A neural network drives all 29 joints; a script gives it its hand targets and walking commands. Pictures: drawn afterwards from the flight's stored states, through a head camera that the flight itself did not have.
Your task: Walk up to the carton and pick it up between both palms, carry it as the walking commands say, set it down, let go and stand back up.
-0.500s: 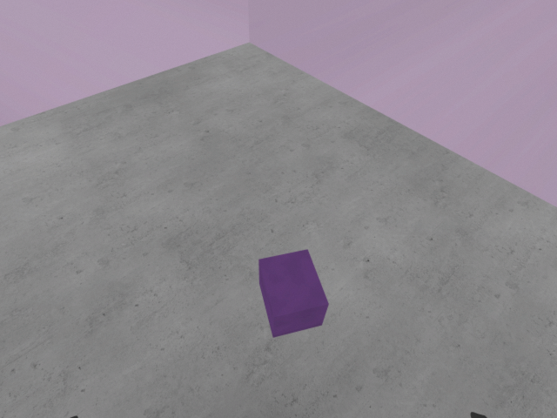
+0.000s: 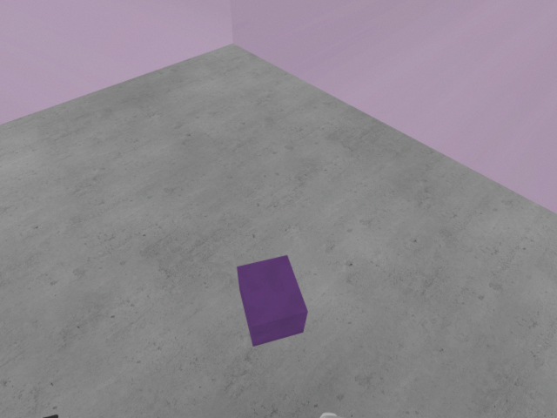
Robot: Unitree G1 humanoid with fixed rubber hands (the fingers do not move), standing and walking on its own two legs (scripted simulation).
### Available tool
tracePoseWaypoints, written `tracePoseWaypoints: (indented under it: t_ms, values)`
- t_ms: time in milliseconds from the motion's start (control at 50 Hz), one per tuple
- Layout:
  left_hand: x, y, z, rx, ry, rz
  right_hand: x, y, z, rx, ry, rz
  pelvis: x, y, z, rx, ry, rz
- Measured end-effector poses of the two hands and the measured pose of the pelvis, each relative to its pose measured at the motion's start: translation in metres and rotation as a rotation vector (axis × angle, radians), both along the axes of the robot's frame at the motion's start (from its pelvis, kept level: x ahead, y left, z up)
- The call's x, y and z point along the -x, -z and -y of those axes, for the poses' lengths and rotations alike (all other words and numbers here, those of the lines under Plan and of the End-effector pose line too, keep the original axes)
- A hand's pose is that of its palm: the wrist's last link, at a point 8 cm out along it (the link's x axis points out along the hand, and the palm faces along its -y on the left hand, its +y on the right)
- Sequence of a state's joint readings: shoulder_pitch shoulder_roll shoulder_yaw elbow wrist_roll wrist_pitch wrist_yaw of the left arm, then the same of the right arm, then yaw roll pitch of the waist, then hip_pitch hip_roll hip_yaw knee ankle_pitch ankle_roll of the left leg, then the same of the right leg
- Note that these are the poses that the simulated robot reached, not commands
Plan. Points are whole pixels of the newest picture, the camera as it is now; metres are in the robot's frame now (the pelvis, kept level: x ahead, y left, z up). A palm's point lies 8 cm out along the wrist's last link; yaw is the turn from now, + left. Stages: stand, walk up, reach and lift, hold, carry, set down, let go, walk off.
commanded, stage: walk up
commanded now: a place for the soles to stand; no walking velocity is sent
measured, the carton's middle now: (270, 300) +0.62 +0.02 -0.65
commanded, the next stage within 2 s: none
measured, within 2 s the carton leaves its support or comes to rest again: neither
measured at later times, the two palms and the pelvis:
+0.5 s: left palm (82, 410) +0.17 +0.29 -0.10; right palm (549, 412) +0.17 -0.38 -0.07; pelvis +0.11 -0.04 +0.00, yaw +4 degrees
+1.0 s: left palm (119, 403) +0.18 +0.24 -0.11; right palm (536, 362) +0.24 -0.42 -0.09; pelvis +0.15 -0.09 -0.01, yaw +10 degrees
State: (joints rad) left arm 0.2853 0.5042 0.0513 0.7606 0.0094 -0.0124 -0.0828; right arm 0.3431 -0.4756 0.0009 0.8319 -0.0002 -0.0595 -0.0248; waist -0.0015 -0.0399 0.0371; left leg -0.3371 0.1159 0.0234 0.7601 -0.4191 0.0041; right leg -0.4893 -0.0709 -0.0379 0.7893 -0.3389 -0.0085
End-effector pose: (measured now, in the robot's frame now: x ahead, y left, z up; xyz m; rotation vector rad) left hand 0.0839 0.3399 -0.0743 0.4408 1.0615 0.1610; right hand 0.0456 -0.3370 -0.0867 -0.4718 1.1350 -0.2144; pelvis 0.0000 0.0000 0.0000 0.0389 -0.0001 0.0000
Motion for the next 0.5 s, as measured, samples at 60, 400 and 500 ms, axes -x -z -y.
tracePoseWaypoints:
  t_ms: [60,400,500]
  values:
    - [-0.003,0.001,0.018,0.011,-0.016,-0.002,-0.010,0.003,0.012,0.001,-0.004,-0.013,-0.009,-0.001,0.013,-0.003,-0.010,0.025]
    - [-0.061,0.029,0.045,0.101,-0.102,-0.029,-0.108,-0.017,0.029,0.076,-0.067,0.016,-0.088,0.001,0.027,0.040,-0.072,0.035]
    - [-0.083,0.025,0.054,0.086,-0.087,-0.051,-0.122,-0.022,0.047,0.096,-0.058,-0.009,-0.107,-0.002,0.042,0.029,-0.064,0.005]
